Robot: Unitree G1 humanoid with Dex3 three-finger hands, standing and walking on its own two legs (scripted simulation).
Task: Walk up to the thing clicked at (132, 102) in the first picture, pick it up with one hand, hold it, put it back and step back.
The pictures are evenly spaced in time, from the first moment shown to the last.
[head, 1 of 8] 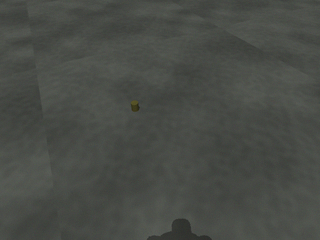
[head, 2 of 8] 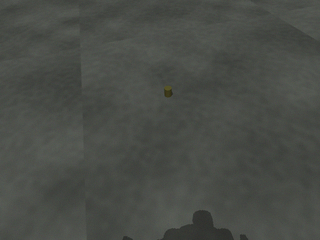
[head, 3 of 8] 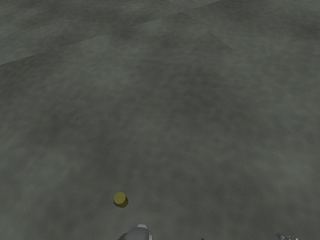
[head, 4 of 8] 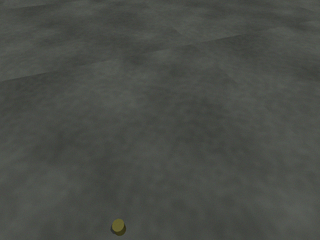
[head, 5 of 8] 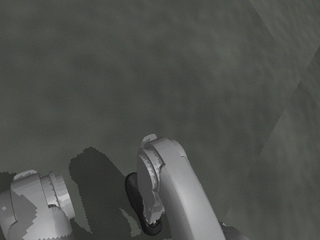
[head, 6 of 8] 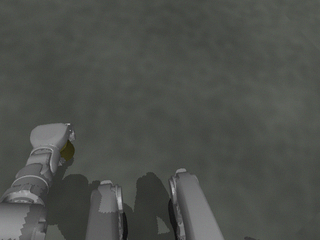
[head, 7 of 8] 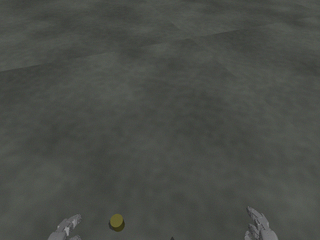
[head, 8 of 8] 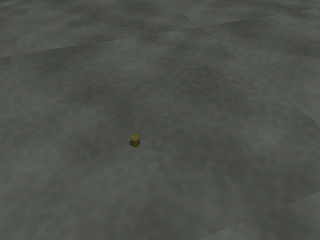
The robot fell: no
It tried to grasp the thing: yes
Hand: left
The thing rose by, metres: 0.65
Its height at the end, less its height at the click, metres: +0.00
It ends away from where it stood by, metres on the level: 0.01
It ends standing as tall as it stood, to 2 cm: yes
